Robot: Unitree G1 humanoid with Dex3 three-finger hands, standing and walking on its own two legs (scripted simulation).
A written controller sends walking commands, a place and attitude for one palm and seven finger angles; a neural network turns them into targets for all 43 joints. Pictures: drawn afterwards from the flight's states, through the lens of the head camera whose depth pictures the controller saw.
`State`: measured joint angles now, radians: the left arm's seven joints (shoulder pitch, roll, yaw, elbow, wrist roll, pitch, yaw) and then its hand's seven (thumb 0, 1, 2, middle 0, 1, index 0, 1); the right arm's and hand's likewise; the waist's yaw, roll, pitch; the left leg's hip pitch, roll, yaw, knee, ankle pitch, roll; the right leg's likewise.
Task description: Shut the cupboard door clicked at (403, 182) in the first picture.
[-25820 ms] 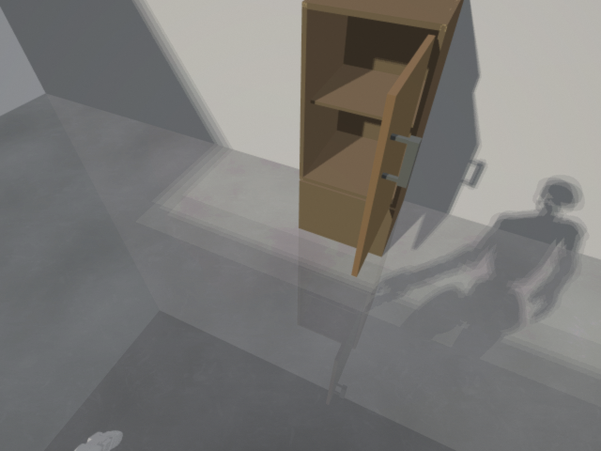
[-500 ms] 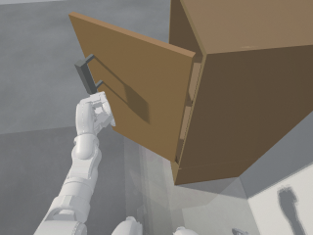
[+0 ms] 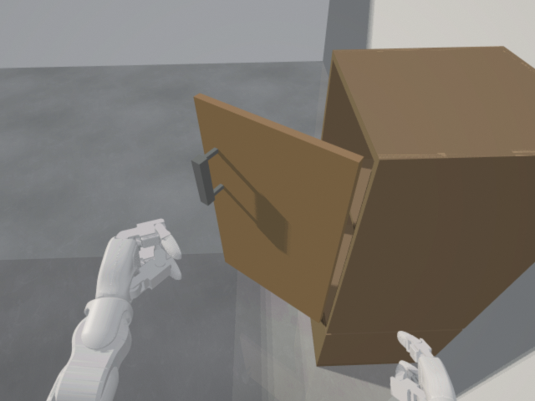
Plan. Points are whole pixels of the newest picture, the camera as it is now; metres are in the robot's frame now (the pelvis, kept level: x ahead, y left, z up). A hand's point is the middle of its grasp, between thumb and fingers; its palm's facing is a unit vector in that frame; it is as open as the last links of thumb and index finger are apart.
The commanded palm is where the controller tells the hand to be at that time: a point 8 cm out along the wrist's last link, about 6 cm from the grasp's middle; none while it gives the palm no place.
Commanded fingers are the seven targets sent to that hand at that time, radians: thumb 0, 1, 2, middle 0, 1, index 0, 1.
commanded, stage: draw the hand back to the body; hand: left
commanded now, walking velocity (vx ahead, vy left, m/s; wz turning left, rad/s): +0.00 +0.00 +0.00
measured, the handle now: (210, 176) +0.58 +0.17 -0.01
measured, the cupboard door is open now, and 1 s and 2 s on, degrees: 52 52 52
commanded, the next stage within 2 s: step back with the hand held close in 0.90 s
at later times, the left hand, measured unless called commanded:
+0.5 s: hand (35, 278) +0.21 +0.27 +0.17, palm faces +0.40 -0.81 -0.42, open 5.9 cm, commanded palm +0.15 +0.31 +0.19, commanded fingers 0.00 0.90 0.90 -0.20 -0.30 -0.20 -0.30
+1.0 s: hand (37, 281) +0.20 +0.25 +0.18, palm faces +0.44 -0.79 -0.42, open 7.4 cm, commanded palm +0.15 +0.29 +0.19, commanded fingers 0.00 0.90 0.90 -0.20 -0.30 -0.20 -0.30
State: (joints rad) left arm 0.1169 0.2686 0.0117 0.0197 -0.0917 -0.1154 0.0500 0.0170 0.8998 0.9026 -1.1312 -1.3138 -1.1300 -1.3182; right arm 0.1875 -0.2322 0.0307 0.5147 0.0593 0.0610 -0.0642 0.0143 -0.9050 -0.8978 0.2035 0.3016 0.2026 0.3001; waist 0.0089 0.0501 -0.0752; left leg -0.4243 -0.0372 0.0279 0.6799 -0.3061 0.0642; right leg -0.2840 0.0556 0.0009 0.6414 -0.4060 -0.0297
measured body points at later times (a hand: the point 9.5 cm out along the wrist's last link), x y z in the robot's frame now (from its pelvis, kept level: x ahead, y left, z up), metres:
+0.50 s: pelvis +0.01 +0.01 +0.02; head +0.00 -0.01 +0.47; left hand +0.18 +0.31 +0.19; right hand +0.20 -0.20 -0.07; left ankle +0.03 +0.08 -0.72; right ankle -0.04 -0.10 -0.72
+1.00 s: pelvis +0.01 -0.01 +0.02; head -0.01 -0.04 +0.47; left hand +0.17 +0.29 +0.21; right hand +0.20 -0.23 -0.06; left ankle +0.03 +0.08 -0.72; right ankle -0.04 -0.10 -0.72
